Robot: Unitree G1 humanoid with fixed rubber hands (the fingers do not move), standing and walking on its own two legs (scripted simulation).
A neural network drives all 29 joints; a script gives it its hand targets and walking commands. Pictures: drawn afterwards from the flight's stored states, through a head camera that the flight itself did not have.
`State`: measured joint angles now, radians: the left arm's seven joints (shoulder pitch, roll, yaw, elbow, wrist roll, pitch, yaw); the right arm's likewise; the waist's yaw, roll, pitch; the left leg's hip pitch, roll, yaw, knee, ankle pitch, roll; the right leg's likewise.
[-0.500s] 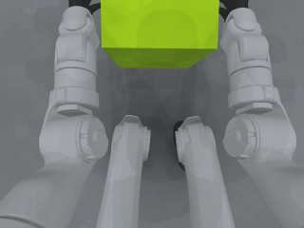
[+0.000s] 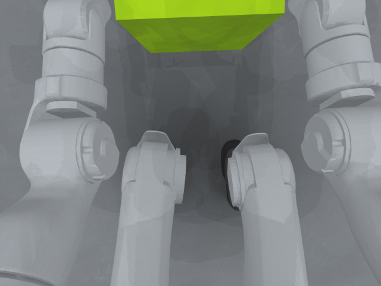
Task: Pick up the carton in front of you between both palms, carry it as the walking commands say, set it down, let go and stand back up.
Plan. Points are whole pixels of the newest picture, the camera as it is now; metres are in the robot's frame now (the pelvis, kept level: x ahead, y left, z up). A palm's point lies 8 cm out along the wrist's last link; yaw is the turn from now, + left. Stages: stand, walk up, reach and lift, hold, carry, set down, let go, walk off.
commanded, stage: set down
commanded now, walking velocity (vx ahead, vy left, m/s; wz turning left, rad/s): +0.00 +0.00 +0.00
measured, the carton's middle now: out of the picture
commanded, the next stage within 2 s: none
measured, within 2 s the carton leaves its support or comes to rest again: rests again in 0.64 s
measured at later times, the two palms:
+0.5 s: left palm out of the picture +0.55 +0.18 -0.17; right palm out of the picture +0.56 -0.13 -0.17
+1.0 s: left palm out of the picture +0.54 +0.19 -0.21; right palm out of the picture +0.55 -0.13 -0.22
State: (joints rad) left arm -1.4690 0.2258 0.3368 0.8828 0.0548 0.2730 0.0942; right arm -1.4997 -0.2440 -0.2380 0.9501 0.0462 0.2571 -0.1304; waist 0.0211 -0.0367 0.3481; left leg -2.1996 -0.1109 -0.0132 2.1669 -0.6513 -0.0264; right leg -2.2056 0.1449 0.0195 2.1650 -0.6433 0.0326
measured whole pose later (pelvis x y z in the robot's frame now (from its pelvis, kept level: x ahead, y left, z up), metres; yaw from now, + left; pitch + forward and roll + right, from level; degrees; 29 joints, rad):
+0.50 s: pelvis -0.01 +0.00 -0.01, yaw +1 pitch +34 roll +1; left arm -1.52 0.23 0.46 0.90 0.13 0.23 -0.03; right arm -1.54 -0.22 -0.42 0.93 -0.12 0.23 0.01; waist 0.02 -0.01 0.47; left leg -2.16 -0.10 0.01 2.21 -0.64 -0.02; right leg -2.17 0.12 0.01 2.22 -0.64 0.02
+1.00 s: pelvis +0.00 +0.00 -0.02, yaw +1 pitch +33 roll +0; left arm -1.51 0.28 0.39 1.03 0.11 0.15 -0.02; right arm -1.52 -0.26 -0.34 1.04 -0.11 0.15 0.00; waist 0.02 0.00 0.52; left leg -2.15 -0.09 0.02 2.28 -0.70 0.00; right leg -2.15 0.10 0.00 2.28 -0.70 0.02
